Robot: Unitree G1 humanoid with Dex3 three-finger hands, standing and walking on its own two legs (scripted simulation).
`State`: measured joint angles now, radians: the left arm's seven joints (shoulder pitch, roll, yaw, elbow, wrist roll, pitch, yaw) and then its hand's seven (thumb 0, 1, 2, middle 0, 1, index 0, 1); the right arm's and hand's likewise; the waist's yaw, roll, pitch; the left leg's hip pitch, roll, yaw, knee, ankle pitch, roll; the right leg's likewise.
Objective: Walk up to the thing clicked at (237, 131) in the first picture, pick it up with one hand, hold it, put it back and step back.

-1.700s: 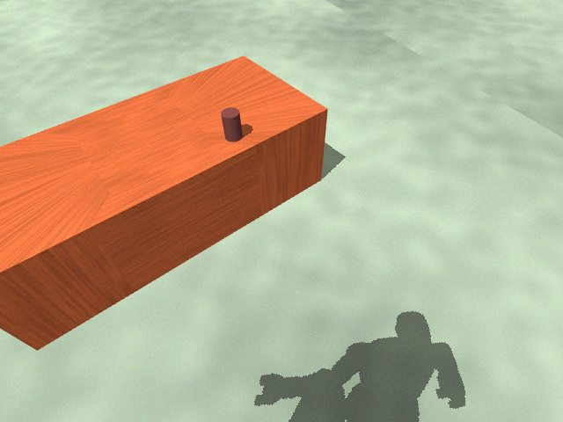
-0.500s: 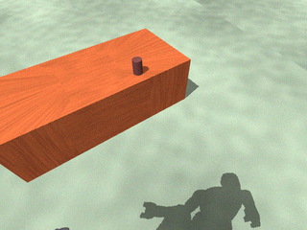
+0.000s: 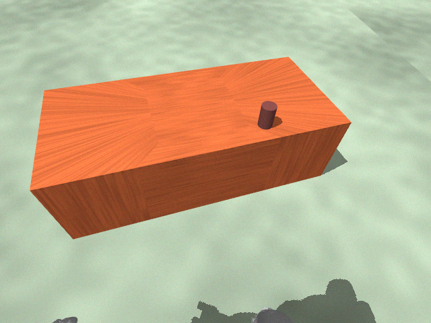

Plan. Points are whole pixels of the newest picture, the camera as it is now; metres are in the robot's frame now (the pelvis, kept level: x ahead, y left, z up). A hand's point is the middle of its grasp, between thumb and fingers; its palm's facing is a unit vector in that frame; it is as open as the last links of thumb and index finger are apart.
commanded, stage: walk up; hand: right
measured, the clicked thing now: (267, 115) +0.99 -0.22 -0.29
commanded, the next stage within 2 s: none
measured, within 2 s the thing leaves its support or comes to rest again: neither
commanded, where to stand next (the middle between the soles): +0.51 -0.11 m, yaw +18 degrees
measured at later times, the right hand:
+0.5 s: hand (346, 223) +0.37 -0.31 -0.12, palm faces -0.29 +0.86 -0.43, open 7.4 cm
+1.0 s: hand (363, 189) +0.50 -0.42 -0.16, palm faces -0.29 +0.84 -0.45, open 7.4 cm
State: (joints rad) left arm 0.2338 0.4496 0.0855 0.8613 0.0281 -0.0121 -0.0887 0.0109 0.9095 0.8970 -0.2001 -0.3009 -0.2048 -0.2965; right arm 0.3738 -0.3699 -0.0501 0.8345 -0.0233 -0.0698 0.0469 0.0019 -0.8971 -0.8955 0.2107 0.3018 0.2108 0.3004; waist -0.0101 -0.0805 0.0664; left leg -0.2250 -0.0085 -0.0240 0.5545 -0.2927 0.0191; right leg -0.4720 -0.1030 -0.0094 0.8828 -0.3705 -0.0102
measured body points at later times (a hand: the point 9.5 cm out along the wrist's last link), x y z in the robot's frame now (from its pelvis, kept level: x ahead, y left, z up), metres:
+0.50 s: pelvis +0.20 -0.06 -0.01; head +0.23 -0.04 +0.44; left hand +0.13 +0.25 -0.12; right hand +0.38 -0.35 -0.09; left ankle +0.28 +0.06 -0.72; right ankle +0.17 -0.17 -0.73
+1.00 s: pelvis +0.37 -0.15 -0.02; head +0.38 -0.16 +0.43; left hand +0.33 +0.19 -0.11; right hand +0.52 -0.47 -0.13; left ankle +0.31 +0.00 -0.67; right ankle +0.45 -0.25 -0.73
